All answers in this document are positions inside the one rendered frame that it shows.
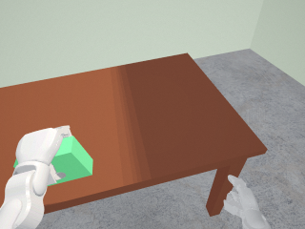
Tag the left robot forearm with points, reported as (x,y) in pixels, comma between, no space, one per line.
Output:
(23,206)

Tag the sponge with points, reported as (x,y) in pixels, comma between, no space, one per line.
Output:
(71,159)

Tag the table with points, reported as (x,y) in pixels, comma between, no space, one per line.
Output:
(143,124)

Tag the right robot forearm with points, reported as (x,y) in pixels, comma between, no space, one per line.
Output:
(253,219)

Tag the left robot hand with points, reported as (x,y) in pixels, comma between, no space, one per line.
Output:
(42,146)

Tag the right robot hand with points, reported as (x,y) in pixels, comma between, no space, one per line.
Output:
(236,203)

